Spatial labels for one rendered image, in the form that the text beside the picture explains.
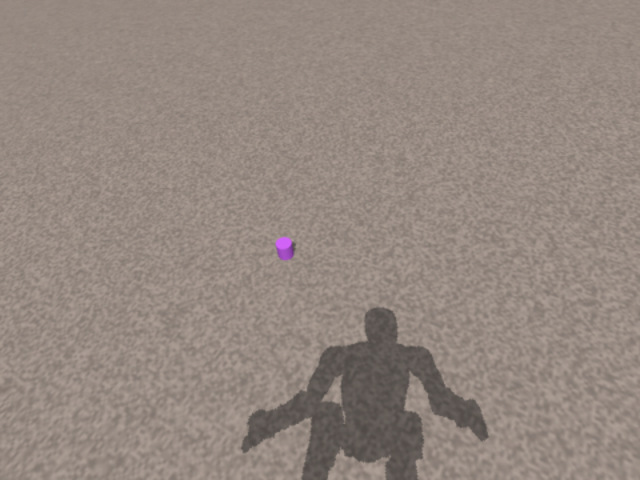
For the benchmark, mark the tin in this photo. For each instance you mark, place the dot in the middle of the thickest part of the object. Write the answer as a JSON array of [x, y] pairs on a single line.
[[284, 248]]

